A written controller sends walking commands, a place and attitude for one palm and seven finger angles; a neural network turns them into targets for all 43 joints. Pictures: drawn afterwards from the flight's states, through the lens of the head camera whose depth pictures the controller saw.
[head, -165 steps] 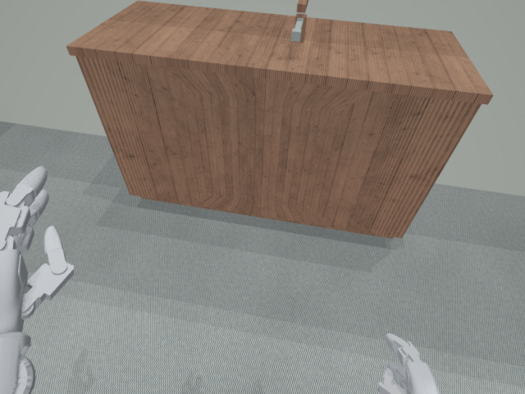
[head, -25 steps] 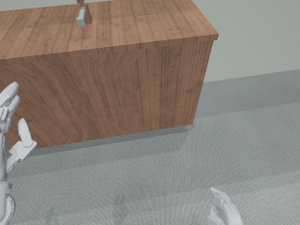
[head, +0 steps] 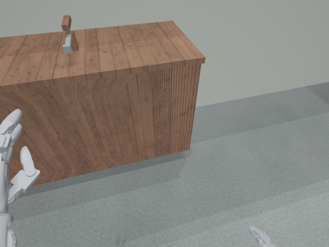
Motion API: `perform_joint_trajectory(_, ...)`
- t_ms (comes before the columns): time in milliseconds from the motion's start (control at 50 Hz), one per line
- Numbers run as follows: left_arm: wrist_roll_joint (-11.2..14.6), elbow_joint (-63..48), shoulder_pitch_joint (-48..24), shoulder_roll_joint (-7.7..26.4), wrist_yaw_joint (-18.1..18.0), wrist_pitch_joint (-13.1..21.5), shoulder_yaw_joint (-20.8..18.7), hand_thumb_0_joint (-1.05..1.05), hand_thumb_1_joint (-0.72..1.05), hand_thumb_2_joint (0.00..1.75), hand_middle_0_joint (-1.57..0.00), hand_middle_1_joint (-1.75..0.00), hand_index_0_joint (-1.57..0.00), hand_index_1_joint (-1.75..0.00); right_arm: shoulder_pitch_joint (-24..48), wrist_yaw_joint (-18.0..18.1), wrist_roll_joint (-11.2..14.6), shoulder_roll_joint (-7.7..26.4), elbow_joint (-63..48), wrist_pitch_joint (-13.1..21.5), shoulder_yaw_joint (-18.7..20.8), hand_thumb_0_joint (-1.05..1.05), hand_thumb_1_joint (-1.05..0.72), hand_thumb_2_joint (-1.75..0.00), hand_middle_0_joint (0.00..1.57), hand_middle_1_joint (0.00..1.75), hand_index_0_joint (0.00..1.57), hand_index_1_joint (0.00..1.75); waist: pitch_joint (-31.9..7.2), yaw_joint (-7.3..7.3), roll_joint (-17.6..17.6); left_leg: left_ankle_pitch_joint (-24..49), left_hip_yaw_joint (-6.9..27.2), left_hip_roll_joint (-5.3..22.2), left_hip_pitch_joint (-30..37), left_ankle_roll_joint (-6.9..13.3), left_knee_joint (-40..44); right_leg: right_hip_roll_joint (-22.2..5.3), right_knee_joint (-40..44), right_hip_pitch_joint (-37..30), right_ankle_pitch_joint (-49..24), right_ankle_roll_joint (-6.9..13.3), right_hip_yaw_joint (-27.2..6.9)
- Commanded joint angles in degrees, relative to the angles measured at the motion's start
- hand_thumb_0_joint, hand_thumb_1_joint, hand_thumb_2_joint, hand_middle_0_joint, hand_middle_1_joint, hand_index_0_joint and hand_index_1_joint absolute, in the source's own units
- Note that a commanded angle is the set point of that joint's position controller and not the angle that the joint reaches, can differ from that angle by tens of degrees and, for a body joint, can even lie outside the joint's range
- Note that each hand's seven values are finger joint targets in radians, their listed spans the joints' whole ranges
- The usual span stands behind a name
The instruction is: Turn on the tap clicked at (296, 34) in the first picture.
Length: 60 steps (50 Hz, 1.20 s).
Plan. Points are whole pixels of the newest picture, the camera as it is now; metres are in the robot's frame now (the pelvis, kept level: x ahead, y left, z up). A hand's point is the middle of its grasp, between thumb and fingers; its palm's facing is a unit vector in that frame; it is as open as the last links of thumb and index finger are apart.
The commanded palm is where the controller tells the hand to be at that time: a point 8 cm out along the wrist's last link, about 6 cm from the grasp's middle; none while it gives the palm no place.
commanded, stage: take the last steps up to it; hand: left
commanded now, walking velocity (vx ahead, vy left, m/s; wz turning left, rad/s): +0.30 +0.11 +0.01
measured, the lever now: (67, 48) +0.82 +0.44 +0.11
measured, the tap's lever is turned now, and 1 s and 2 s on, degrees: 0 0 0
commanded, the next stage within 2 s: come to a stop and stand still in 1.80 s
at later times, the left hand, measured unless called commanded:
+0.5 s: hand (49, 132) +0.30 +0.26 +0.17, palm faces +0.44 -0.80 -0.40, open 7.4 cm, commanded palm +0.24 +0.30 +0.18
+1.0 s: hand (73, 101) +0.40 +0.25 +0.17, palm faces +0.38 -0.80 -0.47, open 7.4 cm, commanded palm +0.34 +0.30 +0.18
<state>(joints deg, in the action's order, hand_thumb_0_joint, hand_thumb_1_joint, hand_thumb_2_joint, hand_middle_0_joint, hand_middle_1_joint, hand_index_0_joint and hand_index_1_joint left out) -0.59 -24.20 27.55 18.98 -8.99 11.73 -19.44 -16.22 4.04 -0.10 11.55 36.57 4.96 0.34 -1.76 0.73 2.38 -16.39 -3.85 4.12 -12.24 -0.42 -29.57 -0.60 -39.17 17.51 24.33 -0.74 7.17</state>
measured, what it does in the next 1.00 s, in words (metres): walks ahead: right foot, then left foot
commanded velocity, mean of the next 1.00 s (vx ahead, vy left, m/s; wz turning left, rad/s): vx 0.30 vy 0.11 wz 0.00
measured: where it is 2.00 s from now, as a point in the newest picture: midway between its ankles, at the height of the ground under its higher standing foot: (158, 235)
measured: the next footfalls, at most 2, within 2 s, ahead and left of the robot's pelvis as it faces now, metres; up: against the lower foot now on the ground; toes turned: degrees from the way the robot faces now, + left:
right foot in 0.04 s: +0.05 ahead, -0.11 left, +0.00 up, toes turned -8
left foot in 0.44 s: +0.16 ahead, +0.15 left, +0.00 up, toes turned +10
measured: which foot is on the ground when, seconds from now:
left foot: down 0.00-0.04, up 0.06-0.42, down 0.44-0.72, up 0.74-1.00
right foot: up 0.00-0.02, down 0.04-0.44, up 0.46-0.68, down 0.70-1.00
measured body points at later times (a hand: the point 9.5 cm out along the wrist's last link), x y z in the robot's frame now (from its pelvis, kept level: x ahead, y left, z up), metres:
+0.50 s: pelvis +0.08 +0.02 -0.01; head +0.10 +0.02 +0.43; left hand +0.27 +0.30 +0.19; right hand +0.24 -0.24 -0.10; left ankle +0.12 +0.14 -0.74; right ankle +0.01 -0.09 -0.71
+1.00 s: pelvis +0.19 +0.02 +0.00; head +0.23 +0.01 +0.45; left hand +0.38 +0.29 +0.19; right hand +0.35 -0.24 -0.10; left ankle +0.27 +0.17 -0.69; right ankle +0.16 -0.08 -0.74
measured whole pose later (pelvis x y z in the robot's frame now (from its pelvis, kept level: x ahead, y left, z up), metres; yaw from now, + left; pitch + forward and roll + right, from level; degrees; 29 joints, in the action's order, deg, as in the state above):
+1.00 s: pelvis +0.19 +0.02 +0.00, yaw +1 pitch +0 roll +2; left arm 0.3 -29.4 28.6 19.8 -8.4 14.5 -19.7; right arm -11.9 3.0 -0.2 14.7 36.0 3.5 2.6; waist 5.1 0.2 -0.6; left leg -15.0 -6.4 5.3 -29.3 -0.8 -45.4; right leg -5.0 -28.0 9.8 18.2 1.2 9.8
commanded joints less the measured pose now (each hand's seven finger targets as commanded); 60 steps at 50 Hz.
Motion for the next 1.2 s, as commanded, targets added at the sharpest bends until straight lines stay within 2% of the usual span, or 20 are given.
perform_joint_trajectory(0, -0.55, -12.73, -9.66, 11.40, -1.03, 4.00, -5.07, 0.00, 0.90, 0.90, -0.20, -0.30, -0.20, -0.30, 8.48, 0.39, -0.25, 6.87, -7.79, 2.40, 2.14, 0.00, -0.90, -0.90, 0.20, 0.30, 0.20, 0.30, -0.16, -0.34, 2.53, -7.57, 3.41, 6.35, -14.49, 4.75, -2.01, -5.37, 16.88, -15.49, -2.02, 2.81, -5.40)
perform_joint_trajectory(40, 0.51, -11.39, -10.02, 15.09, -1.56, 3.95, -8.95, 0.00, 0.90, 0.90, -0.20, -0.30, -0.20, -0.30, 9.48, -0.11, 0.18, 6.32, -8.50, 2.03, 2.69, 0.00, -0.90, -0.90, 0.20, 0.30, 0.20, 0.30, -0.93, -1.71, -18.39, -14.81, -0.23, -2.00, -29.30, 0.67, -29.45, -24.55, 27.19, -18.71, 5.27, 12.46, -37.16)
perform_joint_trajectory(60, 1.10, -11.89, -10.15, 14.25, -1.08, 4.43, -8.14, 0.00, 0.90, 0.90, -0.20, -0.30, -0.20, -0.30, 9.67, -0.47, 0.07, 7.51, -8.02, 2.14, 3.71, 0.00, -0.90, -0.90, 0.20, 0.30, 0.20, 0.30, 0.89, -1.21, -15.42, -10.38, 5.23, -0.22, -29.17, -0.13, -35.81, -25.27, 29.38, -14.58, 7.54, 13.25, -38.90)
perform_joint_trajectory(100, 1.57, -11.81, -5.48, 12.97, -0.32, 5.23, -8.27, 0.00, 0.90, 0.90, -0.20, -0.30, -0.20, -0.30, 9.89, -0.78, 0.05, 5.53, -7.06, 0.72, 2.13, 0.00, -0.90, -0.90, 0.20, 0.30, 0.20, 0.30, 2.41, -0.69, -6.69, -5.04, 5.90, 2.19, -29.44, -0.81, -38.35, -22.49, 27.08, -12.24, -1.70, 12.84, -27.41)
perform_joint_trajectory(160, 1.39, -11.42, -2.57, 12.23, -0.27, 6.40, -8.77, 0.00, 0.90, 0.90, -0.20, -0.30, -0.20, -0.30, 10.10, -0.82, -0.02, 5.39, -7.06, -0.24, 1.77, 0.00, -0.90, -0.90, 0.20, 0.30, 0.20, 0.30, 1.24, -0.39, -7.84, -0.38, 2.88, 3.20, -26.01, -1.12, -30.14, -18.48, 24.49, -11.07, -17.89, 10.22, -14.68)
perform_joint_trajectory(360, 1.30, -16.37, -8.02, 11.45, -2.14, 5.20, -6.91, 0.00, 0.90, 0.90, -0.20, -0.30, -0.20, -0.30, 7.82, 0.38, -0.02, 5.55, -9.76, 2.00, 3.15, 0.00, -0.90, -0.90, 0.20, 0.30, 0.20, 0.30, -2.30, -0.94, -9.16, 4.61, -7.99, -1.56, -1.03, 0.92, 2.25, -13.33, 13.57, -8.82, -15.43, 6.52, -8.65)
perform_joint_trajectory(400, 1.55, -17.43, -8.36, 10.84, -1.93, 5.58, -6.63, 0.00, 0.90, 0.90, -0.20, -0.30, -0.20, -0.30, 6.72, 0.76, 0.41, 7.92, -10.14, 2.20, 4.15, 0.00, -0.90, -0.90, 0.20, 0.30, 0.20, 0.30, -5.04, 0.75, 6.12, 9.46, 5.03, 6.74, 11.99, 5.89, 7.14, -6.61, -6.14, 2.56, -15.33, 2.02, -3.11)
perform_joint_trajectory(420, 1.70, -18.34, -8.98, 10.94, -1.90, 6.18, -6.81, 0.00, 0.90, 0.90, -0.20, -0.30, -0.20, -0.30, 6.85, 0.28, 0.73, 7.88, -10.50, 2.25, 4.15, 0.00, -0.90, -0.90, 0.20, 0.30, 0.20, 0.30, -6.72, 0.31, 13.31, 20.53, 18.81, 15.81, 18.44, 10.80, 8.56, -1.92, -17.95, 12.68, 5.09, 0.06, -0.41)
perform_joint_trajectory(460, 1.51, -16.03, -6.94, 13.28, -1.17, 6.23, -8.14, 0.00, 0.90, 0.90, -0.20, -0.30, -0.20, -0.30, 8.41, 0.07, 0.17, 6.45, -9.31, 2.46, 3.40, 0.00, -0.90, -0.90, 0.20, 0.30, 0.20, 0.30, -4.17, 0.22, 14.16, 8.78, 25.00, 20.08, 11.38, 16.22, 12.81, -4.27, -29.56, 18.60, 9.76, 0.26, -5.78)
perform_joint_trajectory(640, 1.99, -14.50, -0.73, 10.85, -1.18, 4.66, -8.68, 0.00, 0.90, 0.90, -0.20, -0.30, -0.20, -0.30, 8.46, -0.03, 0.65, 6.18, -8.40, 3.38, 2.66, 0.00, -0.90, -0.90, 0.20, 0.30, 0.20, 0.30, -4.07, -1.01, 7.16, 1.24, 0.64, 10.10, -4.87, 6.43, 3.80, -1.02, 7.61, -7.42, -6.61, -0.46, 4.08)
perform_joint_trajectory(660, 1.84, -12.84, -1.98, 11.51, -1.17, 4.40, -9.14, 0.00, 0.90, 0.90, -0.20, -0.30, -0.20, -0.30, 8.69, 0.21, 0.73, 5.82, -8.41, 2.87, 2.66, 0.00, -0.90, -0.90, 0.20, 0.30, 0.20, 0.30, -4.48, -1.29, 1.98, -2.55, -1.33, 8.11, -8.79, 5.13, -3.54, -3.12, 12.48, -12.01, -6.62, 0.71, 0.04)
perform_joint_trajectory(700, 2.13, -9.48, -4.14, 14.21, -1.23, 3.33, -10.84, 0.00, 0.90, 0.90, -0.20, -0.30, -0.20, -0.30, 10.80, -0.23, 0.62, 4.73, -9.98, 2.21, 2.07, 0.00, -0.90, -0.90, 0.20, 0.30, 0.20, 0.30, -2.10, -2.19, -22.41, -15.78, -2.63, -2.37, -30.37, 0.90, -33.64, -24.58, 24.88, -19.27, -4.22, 11.46, -39.16)
perform_joint_trajectory(720, 2.72, -9.48, -6.53, 13.12, -0.67, 4.04, -9.70, 0.00, 0.90, 0.90, -0.20, -0.30, -0.20, -0.30, 9.87, -0.89, 0.41, 6.28, -8.45, 2.37, 3.22, 0.00, -0.90, -0.90, 0.20, 0.30, 0.20, 0.30, -0.93, -1.31, -20.20, -11.25, 4.59, -0.49, -30.86, 0.01, -40.62, -25.48, 27.00, -16.44, -2.03, 11.31, -39.83)
perform_joint_trajectory(780, 1.99, -11.06, -6.40, 12.65, 0.22, 5.88, -9.18, 0.00, 0.90, 0.90, -0.20, -0.30, -0.20, -0.30, 10.88, -0.95, 0.54, 4.93, -6.54, 0.94, 1.77, 0.00, -0.90, -0.90, 0.20, 0.30, 0.20, 0.30, -0.79, -0.85, -7.97, -3.41, 4.89, 2.15, -31.54, -1.29, -43.82, -20.83, 21.56, -16.13, -21.42, 9.87, -20.34)
perform_joint_trajectory(840, 1.26, -12.58, -4.20, 11.49, -0.16, 6.84, -7.57, 0.00, 0.90, 0.90, -0.20, -0.30, -0.20, -0.30, 10.33, -1.02, 0.04, 5.56, -6.90, 0.52, 2.20, 0.00, -0.90, -0.90, 0.20, 0.30, 0.20, 0.30, -1.43, -0.45, -7.77, 0.04, 2.26, 2.51, -28.95, -1.22, -34.61, -18.59, 19.94, -15.76, -34.64, 8.79, -11.01)
perform_joint_trajectory(1020, 1.66, -19.21, -3.39, 12.84, -2.50, 6.29, -10.10, 0.00, 0.90, 0.90, -0.20, -0.30, -0.20, -0.30, 7.77, -0.19, -0.03, 5.18, -10.60, 1.99, 3.60, 0.00, -0.90, -0.90, 0.20, 0.30, 0.20, 0.30, -5.34, -1.05, -8.94, 7.84, -9.06, -2.51, -1.80, 0.51, 1.73, -13.70, 10.35, -11.90, -28.47, 6.16, -5.08)
perform_joint_trajectory(1040, 1.67, -18.89, -4.24, 12.30, -2.38, 6.60, -9.49, 0.00, 0.90, 0.90, -0.20, -0.30, -0.20, -0.30, 6.78, 0.25, 0.08, 5.97, -10.52, 1.93, 4.05, 0.00, -0.90, -0.90, 0.20, 0.30, 0.20, 0.30, -6.14, 0.03, -3.80, 8.25, -7.45, -1.79, 4.42, 1.35, 4.05, -12.09, 3.42, -8.21, -26.52, 4.69, -3.87)
perform_joint_trajectory(1080, 2.18, -18.91, -5.96, 11.01, -2.11, 7.47, -8.36, 0.00, 0.90, 0.90, -0.20, -0.30, -0.20, -0.30, 6.81, 0.18, 0.67, 7.97, -11.14, 2.07, 4.97, 0.00, -0.90, -0.90, 0.20, 0.30, 0.20, 0.30, -8.35, 0.24, 15.91, 19.94, 20.13, 16.60, 18.12, 10.31, 8.26, -2.23, -20.78, 11.89, 7.93, 0.17, -0.35)
perform_joint_trajectory(1100, 1.67, -12.94, -4.70, 12.58, -1.74, 7.32, -8.94, 0.00, 0.90, 0.90, -0.20, -0.30, -0.20, -0.30, 7.21, -0.14, 0.44, 7.22, -10.56, 2.18, 3.93, 0.00, -0.90, -0.90, 0.20, 0.30, 0.20, 0.30, -7.17, 0.22, 12.87, 11.85, 25.84, 20.11, 12.14, 13.72, 12.04, -1.54, -29.56, 14.55, 12.55, 0.86, -4.08)
perform_joint_trajectory(1180, 2.14, -21.32, -5.02, 12.60, -0.47, 7.17, -9.06, 0.00, 0.90, 0.90, -0.20, -0.30, -0.20, -0.30, 8.76, -0.49, 0.94, 6.37, -9.14, 2.74, 3.74, 0.00, -0.90, -0.90, 0.20, 0.30, 0.20, 0.30, -4.01, -0.76, 8.98, 7.75, 13.81, 15.74, 5.77, 13.32, 11.54, -6.08, -27.36, 18.64, 2.90, -0.28, -5.29)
